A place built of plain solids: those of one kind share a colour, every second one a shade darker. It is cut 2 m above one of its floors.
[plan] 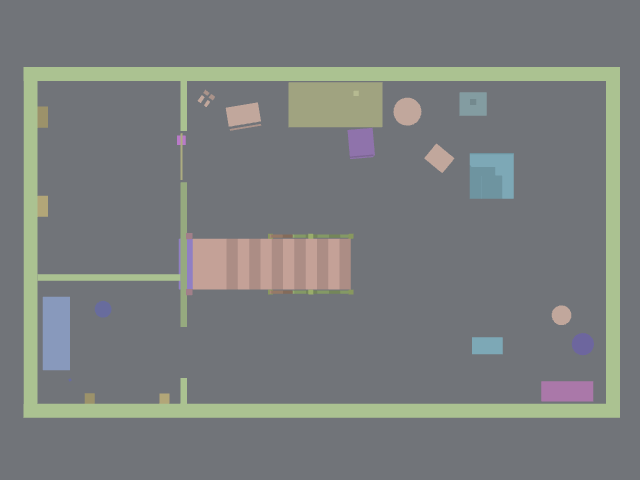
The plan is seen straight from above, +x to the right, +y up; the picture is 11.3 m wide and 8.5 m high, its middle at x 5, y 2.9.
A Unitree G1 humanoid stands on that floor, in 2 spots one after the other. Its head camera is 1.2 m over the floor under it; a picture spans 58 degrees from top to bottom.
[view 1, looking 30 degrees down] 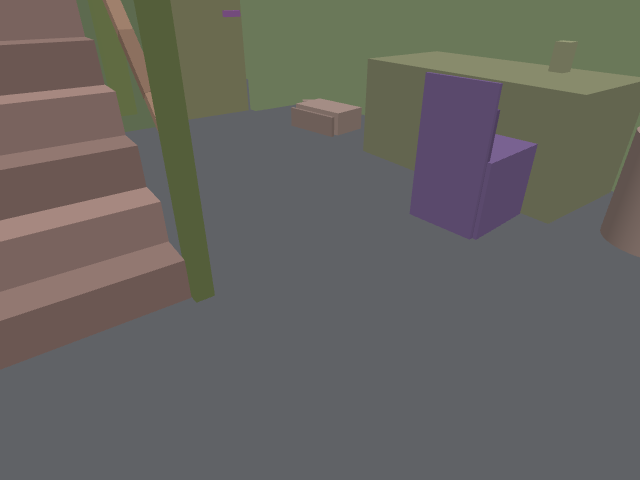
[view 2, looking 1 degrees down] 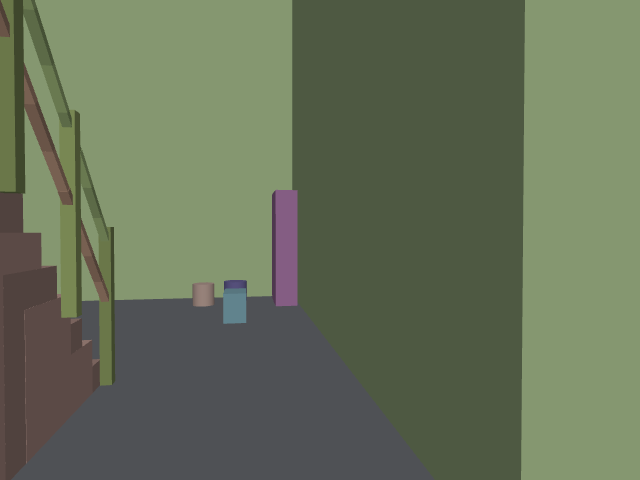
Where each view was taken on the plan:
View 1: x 7.15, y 2.47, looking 144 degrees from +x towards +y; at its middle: ground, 2.40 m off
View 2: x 1.89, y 0.91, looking -10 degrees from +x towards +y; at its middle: wall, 5.24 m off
